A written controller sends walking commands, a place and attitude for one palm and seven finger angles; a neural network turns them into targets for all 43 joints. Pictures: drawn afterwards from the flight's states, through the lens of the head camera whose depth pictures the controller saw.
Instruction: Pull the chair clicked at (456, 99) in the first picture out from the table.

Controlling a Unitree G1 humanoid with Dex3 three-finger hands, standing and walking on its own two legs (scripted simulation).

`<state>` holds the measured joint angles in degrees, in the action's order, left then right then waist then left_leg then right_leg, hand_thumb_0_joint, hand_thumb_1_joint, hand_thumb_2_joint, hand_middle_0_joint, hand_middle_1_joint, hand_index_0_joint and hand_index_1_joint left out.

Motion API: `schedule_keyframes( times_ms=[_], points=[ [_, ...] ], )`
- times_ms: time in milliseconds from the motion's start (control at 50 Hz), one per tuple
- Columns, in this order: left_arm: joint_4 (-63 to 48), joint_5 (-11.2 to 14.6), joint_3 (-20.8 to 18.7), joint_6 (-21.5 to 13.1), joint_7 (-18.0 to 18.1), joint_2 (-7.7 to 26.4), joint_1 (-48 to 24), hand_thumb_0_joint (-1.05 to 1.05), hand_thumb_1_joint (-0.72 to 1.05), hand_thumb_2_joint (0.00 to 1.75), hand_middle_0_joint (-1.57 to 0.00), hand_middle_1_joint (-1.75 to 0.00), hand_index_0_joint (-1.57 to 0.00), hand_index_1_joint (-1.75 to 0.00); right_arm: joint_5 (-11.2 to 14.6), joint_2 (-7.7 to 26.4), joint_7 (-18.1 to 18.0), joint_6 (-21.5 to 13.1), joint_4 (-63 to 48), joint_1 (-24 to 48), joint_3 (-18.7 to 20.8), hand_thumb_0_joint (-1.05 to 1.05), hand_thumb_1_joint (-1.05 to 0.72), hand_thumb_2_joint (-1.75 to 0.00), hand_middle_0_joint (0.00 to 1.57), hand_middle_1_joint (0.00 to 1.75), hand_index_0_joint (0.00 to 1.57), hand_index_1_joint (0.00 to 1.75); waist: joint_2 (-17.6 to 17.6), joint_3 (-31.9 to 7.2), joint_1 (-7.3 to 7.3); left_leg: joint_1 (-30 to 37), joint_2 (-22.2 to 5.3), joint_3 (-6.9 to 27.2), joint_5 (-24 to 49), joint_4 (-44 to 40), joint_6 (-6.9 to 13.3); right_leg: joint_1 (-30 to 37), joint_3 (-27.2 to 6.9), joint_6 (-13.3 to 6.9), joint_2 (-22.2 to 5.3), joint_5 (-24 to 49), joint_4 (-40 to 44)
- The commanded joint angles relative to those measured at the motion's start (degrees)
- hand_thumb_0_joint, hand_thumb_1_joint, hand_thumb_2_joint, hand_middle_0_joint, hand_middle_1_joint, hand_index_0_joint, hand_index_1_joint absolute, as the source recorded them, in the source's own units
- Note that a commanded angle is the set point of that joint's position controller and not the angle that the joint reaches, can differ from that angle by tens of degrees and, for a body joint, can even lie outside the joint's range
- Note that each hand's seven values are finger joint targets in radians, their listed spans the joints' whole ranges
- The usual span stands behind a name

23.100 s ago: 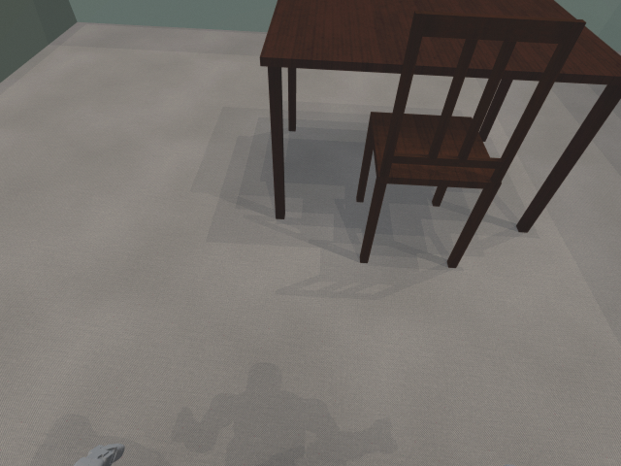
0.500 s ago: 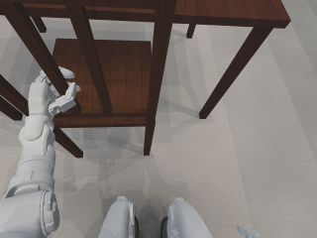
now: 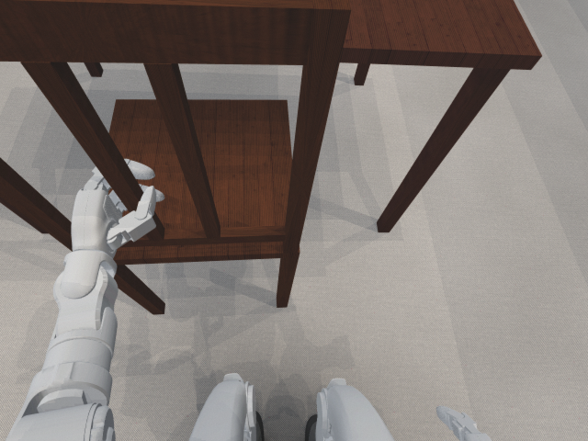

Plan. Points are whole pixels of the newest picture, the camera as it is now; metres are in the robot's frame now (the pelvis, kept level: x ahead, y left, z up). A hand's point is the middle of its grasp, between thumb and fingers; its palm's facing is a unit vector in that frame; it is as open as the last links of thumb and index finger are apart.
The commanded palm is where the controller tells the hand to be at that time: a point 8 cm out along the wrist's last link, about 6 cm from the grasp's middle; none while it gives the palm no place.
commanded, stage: hook a spindle and tug to test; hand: left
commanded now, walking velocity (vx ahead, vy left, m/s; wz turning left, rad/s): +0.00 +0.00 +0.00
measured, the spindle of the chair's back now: (119, 176) +0.44 +0.22 +0.06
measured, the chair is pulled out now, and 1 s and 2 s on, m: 0.03 0.16 0.26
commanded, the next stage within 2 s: step backward, pulling the chair out in 0.10 s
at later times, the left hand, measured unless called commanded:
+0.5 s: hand (158, 228) +0.38 +0.17 +0.03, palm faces +0.16 -0.98 -0.14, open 5.5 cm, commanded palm +0.37 +0.22 +0.02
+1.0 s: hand (182, 296) +0.29 +0.13 +0.03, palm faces +0.10 -0.98 -0.16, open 5.4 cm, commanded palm +0.30 +0.18 +0.03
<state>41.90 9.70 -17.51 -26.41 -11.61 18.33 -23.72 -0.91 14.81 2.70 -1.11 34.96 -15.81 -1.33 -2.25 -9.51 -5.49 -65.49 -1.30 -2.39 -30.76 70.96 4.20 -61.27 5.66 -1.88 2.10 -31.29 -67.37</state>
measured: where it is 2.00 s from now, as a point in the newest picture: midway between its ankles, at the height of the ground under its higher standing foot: outside the picture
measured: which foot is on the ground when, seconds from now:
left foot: down 0.00-1.00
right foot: down 0.00-1.00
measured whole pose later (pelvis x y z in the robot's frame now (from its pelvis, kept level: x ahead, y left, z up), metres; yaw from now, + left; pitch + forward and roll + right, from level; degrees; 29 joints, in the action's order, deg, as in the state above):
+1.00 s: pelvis -0.06 -0.02 +0.09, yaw +1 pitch +5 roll -1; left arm 61.8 5.8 -4.2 -13.4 5.9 10.7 -26.5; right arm 4.6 15.2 -6.4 0.7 43.1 -13.1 -0.2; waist -1.8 5.3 -4.1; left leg -28.9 0.3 -3.8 -12.4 34.7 1.6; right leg -26.3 3.0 -2.4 2.0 -11.5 -33.0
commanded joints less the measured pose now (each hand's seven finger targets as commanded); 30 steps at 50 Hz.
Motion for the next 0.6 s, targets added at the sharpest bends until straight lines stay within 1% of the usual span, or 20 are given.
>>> schedule_keyframes(
  times_ms=[0,20,40,80,100,160,180,200,220,240,260,280,320,340,380,420,460,480,520,580],
  points=[
    [-12.55,-0.72,-0.95,-5.57,0.04,11.34,-16.89,0.00,0.90,0.90,-0.50,-1.45,-0.50,-1.45,0.26,9.87,-1.20,-2.12,-3.67,-5.10,3.88,0.00,-0.90,-0.90,0.20,0.30,0.20,0.30,-5.09,-24.66,-0.48,27.09,-0.96,8.47,27.39,-6.81,-4.35,3.78,-3.44,-0.36,0.27,17.97,6.07],
    [-12.01,-0.74,-0.61,-5.57,-0.13,10.81,-16.07,0.00,0.90,0.90,-0.50,-1.45,-0.50,-1.45,0.28,9.75,-1.21,-2.19,-3.79,-4.99,3.78,0.00,-0.90,-0.90,0.20,0.30,0.20,0.30,-5.84,-24.47,-0.26,26.74,-0.70,8.32,26.93,-6.82,-4.30,4.04,-3.56,-0.43,0.26,17.81,6.11],
    [-11.18,-0.81,-1.20,-5.57,-0.16,11.59,-16.56,0.00,0.90,0.90,-0.50,-1.45,-0.50,-1.45,0.30,9.86,-1.39,-2.23,-3.57,-4.84,3.73,0.00,-0.90,-0.90,0.20,0.30,0.20,0.30,-4.18,-24.03,-0.43,25.44,-0.66,8.21,25.60,-6.69,-4.11,4.41,-3.65,-0.41,0.21,17.51,6.03],
    [-11.57,-1.19,-0.45,-6.06,-0.18,11.31,-19.51,0.00,0.90,0.90,-0.50,-1.45,-0.50,-1.45,0.29,9.84,-1.67,-2.50,-3.47,-4.72,3.67,0.00,-0.90,-0.90,0.20,0.30,0.20,0.30,-5.87,-24.44,-0.63,26.38,-0.71,8.68,26.10,-6.53,-4.25,3.01,-3.50,-0.51,0.15,16.96,5.43],
    [-12.74,-1.22,1.12,-6.21,-0.42,9.94,-20.68,0.00,0.90,0.90,-0.50,-1.45,-0.50,-1.45,0.28,9.68,-1.61,-2.71,-3.50,-4.54,3.70,0.00,-0.90,-0.90,0.20,0.30,0.20,0.30,-8.18,-25.45,-0.67,28.51,-0.80,9.02,26.43,-6.72,-4.65,1.91,-3.38,-0.56,0.00,16.22,5.62],
    [-11.67,-0.97,0.22,-5.78,-0.39,10.70,-18.89,0.00,0.90,0.90,-0.50,-1.45,-0.50,-1.45,0.25,9.90,-1.76,-2.89,-3.46,-4.47,3.79,0.00,-0.90,-0.90,0.20,0.30,0.20,0.30,-5.57,-26.52,-0.07,28.31,-0.71,9.06,25.85,-6.82,-4.56,3.48,-3.48,-0.58,0.12,16.39,5.89],
    [-15.05,-0.98,2.10,-6.03,-0.16,10.17,-24.89,0.00,0.90,0.90,-0.50,-1.45,-0.50,-1.45,0.39,9.97,-1.95,-3.11,-3.78,-4.26,3.61,0.00,-0.90,-0.90,0.20,0.30,0.20,0.30,-7.93,-28.06,-1.05,30.22,-0.85,9.63,26.42,-7.00,-4.61,2.42,-3.49,-0.54,-0.01,16.11,5.89],
    [-24.41,-7.54,-5.67,0.01,8.44,29.83,-29.44,0.00,0.90,0.90,-0.50,-1.45,-0.50,-1.45,3.42,9.57,-3.82,1.27,-6.89,-7.05,4.50,0.00,-0.90,-0.90,0.20,0.30,0.20,0.30,-12.85,-41.41,4.10,49.20,-1.94,8.43,24.51,-19.94,-4.20,27.16,-9.14,-1.56,-3.94,19.42,15.27],
    [-27.94,-7.46,-0.59,3.73,11.71,23.35,-27.92,0.00,0.90,0.90,-0.50,-1.45,-0.50,-1.45,4.00,7.72,-5.18,1.75,-9.33,-6.35,4.20,0.00,-0.90,-0.90,0.20,0.30,0.20,0.30,-14.49,-39.83,2.88,53.48,-0.50,7.19,29.60,-22.10,-4.00,31.40,-8.77,-1.41,-3.77,28.63,18.47],
    [-28.34,-7.34,0.72,6.40,13.31,20.36,-23.13,0.00,0.90,0.90,-0.50,-1.45,-0.50,-1.45,4.11,7.69,-6.00,1.84,-9.55,-7.46,4.29,0.00,-0.90,-0.90,0.20,0.30,0.20,0.30,-12.37,-38.70,2.66,53.92,-0.83,7.09,34.04,-22.16,-4.05,32.71,-8.43,-0.88,-3.94,34.34,19.21],
    [-24.62,-7.77,1.12,9.15,14.49,18.57,-18.87,0.00,0.90,0.90,-0.50,-1.45,-0.50,-1.45,4.30,7.60,-6.67,2.55,-9.39,-5.07,4.00,0.00,-0.90,-0.90,0.20,0.30,0.20,0.30,-12.30,-35.66,2.45,50.60,-1.31,7.58,35.46,-22.85,-3.73,31.89,-8.95,-0.49,-4.23,34.95,19.29],
    [-16.40,-7.97,3.56,12.13,15.20,14.63,-14.51,0.00,0.90,0.90,-0.50,-1.45,-0.50,-1.45,4.63,7.48,-7.19,3.72,-8.54,-3.08,3.49,0.00,-0.90,-0.90,0.20,0.30,0.20,0.30,-9.27,-27.57,2.12,42.85,-2.40,8.88,28.47,-26.04,-3.10,30.70,-8.79,-0.07,-4.09,28.24,20.71],
    [-6.83,-7.79,6.00,15.13,17.23,11.08,-13.71,0.00,0.90,0.90,-0.50,-1.45,-0.50,-1.45,4.53,7.97,-8.15,4.86,-6.11,-3.45,2.64,0.00,-0.90,-0.90,0.20,0.30,0.20,0.30,-0.96,-16.01,1.76,34.94,-4.07,9.93,22.59,-29.17,-1.03,33.35,-9.22,1.16,-4.94,26.83,23.63],
    [-2.40,-8.02,6.71,15.36,18.06,10.80,-15.75,0.00,0.90,0.90,-0.50,-1.45,-0.50,-1.45,4.47,8.57,-8.42,5.07,-4.94,-4.17,2.47,0.00,-0.90,-0.90,0.20,0.30,0.20,0.30,0.95,-12.87,1.24,34.54,-4.41,9.61,22.48,-29.85,-0.85,33.81,-9.48,1.76,-5.78,27.98,25.43],
    [0.86,-8.52,6.55,13.90,19.17,12.18,-22.16,0.00,0.90,0.90,-0.50,-1.45,-0.50,-1.45,4.22,9.18,-8.94,4.97,-3.22,-4.71,2.73,0.00,-0.90,-0.90,0.20,0.30,0.20,0.30,-1.12,-12.61,1.23,37.95,-4.70,9.04,27.66,-31.20,-1.18,35.21,-9.98,2.64,-7.52,33.49,27.54],
    [5.11,-9.17,8.57,13.21,19.33,10.38,-23.91,0.00,0.90,0.90,-0.50,-1.45,-0.50,-1.45,4.27,9.09,-9.20,5.32,-1.80,-5.89,2.81,0.00,-0.90,-0.90,0.20,0.30,0.20,0.30,-4.90,-13.02,1.28,44.74,-5.72,9.20,37.24,-32.26,-1.51,34.77,-9.91,2.74,-7.62,37.72,28.26],
    [7.54,-9.01,10.74,12.81,18.59,8.22,-24.58,0.00,0.90,0.90,-0.50,-1.45,-0.50,-1.45,4.42,9.04,-9.34,5.39,-0.40,-6.17,3.01,0.00,-0.90,-0.90,0.20,0.30,0.20,0.30,-7.78,-14.03,1.67,49.90,-7.01,10.27,45.23,-33.33,-1.71,34.34,-9.65,2.43,-7.07,37.22,28.68],
    [6.64,-9.01,10.38,12.34,18.40,8.83,-25.50,0.00,0.90,0.90,-0.50,-1.45,-0.50,-1.45,4.46,9.06,-9.52,5.35,0.05,-5.97,3.43,0.00,-0.90,-0.90,0.20,0.30,0.20,0.30,-8.25,-15.13,1.94,52.65,-7.45,10.35,49.44,-33.44,-1.68,34.61,-9.52,2.30,-6.85,37.65,29.08],
    [8.08,-8.69,11.82,12.00,17.70,6.85,-24.55,0.00,0.90,0.90,-0.50,-1.45,-0.50,-1.45,4.52,8.96,-9.53,4.97,0.95,-5.79,3.62,0.00,-0.90,-0.90,0.20,0.30,0.20,0.30,-8.74,-15.59,1.97,55.79,-8.61,11.38,54.20,-34.62,-2.23,34.88,-9.20,1.75,-6.27,34.26,29.51],
    [8.60,-8.41,11.23,11.56,17.23,7.20,-22.09,0.00,0.90,0.90,-0.50,-1.45,-0.50,-1.45,4.34,9.10,-9.44,4.60,1.23,-4.23,4.21,0.00,-0.90,-0.90,0.20,0.30,0.20,0.30,-7.71,-15.72,2.64,56.70,-9.73,12.24,55.13,-36.41,-2.10,36.98,-9.19,1.31,-5.74,31.23,30.10]
  ],
)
